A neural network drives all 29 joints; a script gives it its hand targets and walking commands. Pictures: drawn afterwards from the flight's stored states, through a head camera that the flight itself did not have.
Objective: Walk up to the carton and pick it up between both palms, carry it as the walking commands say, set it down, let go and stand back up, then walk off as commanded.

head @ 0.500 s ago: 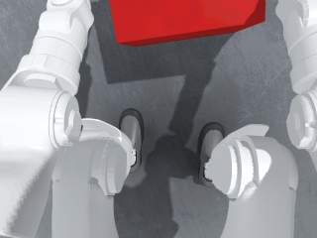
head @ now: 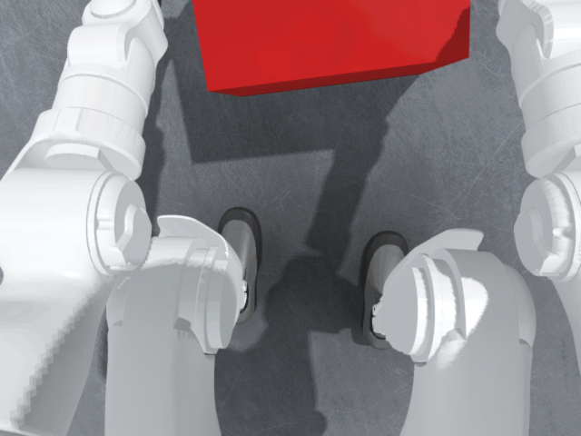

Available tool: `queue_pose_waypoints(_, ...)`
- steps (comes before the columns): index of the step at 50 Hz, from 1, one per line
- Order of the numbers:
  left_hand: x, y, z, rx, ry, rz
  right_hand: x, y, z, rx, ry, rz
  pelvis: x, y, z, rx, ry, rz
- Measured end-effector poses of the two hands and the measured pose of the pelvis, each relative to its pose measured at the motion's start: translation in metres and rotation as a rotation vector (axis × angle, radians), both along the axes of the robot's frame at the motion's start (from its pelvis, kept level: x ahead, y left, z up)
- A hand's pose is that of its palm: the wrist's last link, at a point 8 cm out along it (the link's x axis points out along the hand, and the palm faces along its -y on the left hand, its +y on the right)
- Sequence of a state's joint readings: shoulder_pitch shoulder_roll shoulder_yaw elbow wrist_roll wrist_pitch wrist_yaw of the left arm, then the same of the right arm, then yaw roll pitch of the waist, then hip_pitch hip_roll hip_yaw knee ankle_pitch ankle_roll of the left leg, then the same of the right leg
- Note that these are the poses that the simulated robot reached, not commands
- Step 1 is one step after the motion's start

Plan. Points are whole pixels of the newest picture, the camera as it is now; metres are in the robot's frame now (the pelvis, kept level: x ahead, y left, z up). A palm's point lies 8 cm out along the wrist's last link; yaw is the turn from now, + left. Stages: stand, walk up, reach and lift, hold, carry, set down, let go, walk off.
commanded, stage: reach and lift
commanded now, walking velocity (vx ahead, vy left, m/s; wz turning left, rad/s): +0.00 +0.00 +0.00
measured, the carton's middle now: out of the picture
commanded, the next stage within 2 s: none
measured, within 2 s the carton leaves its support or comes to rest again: leaves its support in 0.46 s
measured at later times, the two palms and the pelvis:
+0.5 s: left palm out of the picture +0.54 +0.19 -0.16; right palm out of the picture +0.56 -0.16 -0.17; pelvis +0.00 +0.00 +0.00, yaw -1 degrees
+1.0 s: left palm out of the picture +0.54 +0.18 -0.10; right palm out of the picture +0.56 -0.16 -0.10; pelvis +0.00 +0.01 +0.03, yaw -1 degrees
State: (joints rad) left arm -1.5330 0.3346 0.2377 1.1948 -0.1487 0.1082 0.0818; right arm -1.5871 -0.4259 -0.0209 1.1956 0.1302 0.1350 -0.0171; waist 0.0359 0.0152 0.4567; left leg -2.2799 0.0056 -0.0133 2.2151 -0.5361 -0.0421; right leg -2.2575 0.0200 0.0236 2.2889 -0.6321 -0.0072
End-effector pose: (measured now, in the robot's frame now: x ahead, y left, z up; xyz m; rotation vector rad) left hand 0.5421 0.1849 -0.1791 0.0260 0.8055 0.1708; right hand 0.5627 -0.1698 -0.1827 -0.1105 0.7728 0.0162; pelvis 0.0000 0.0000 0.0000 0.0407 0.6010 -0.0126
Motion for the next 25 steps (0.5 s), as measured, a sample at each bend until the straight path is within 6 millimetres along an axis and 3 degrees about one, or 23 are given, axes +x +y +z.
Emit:
queue_pose_waypoints(19, -0.003, 0.001, 0.003, 0.015, 0.011, 0.014, -0.005, 0.003, 0.000, 0.010, 0.004, -0.017, 0.001, 0.000, -0.002, -0.004, -0.009, -0.012)
queue_pose_waypoints(25, -0.006, 0.001, 0.014, 0.016, -0.013, 0.043, -0.007, 0.006, 0.011, -0.014, 0.000, -0.025, -0.001, 0.002, 0.001, -0.006, -0.009, -0.015)
